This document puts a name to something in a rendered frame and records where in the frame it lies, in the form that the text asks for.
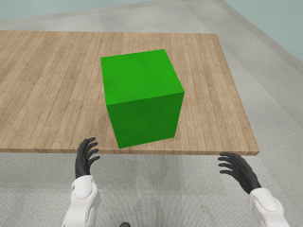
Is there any right robot forearm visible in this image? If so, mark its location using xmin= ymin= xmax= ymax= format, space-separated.
xmin=248 ymin=187 xmax=291 ymax=227

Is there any left robot forearm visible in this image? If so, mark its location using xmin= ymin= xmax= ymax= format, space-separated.
xmin=62 ymin=175 xmax=101 ymax=227

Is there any carton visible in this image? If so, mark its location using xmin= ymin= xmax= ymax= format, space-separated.
xmin=100 ymin=49 xmax=185 ymax=148

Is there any robot left hand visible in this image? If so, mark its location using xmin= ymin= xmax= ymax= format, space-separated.
xmin=75 ymin=137 xmax=100 ymax=179

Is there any robot right hand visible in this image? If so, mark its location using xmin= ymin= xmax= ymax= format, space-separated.
xmin=218 ymin=152 xmax=261 ymax=195

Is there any table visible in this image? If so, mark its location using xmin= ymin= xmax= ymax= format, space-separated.
xmin=0 ymin=30 xmax=260 ymax=156

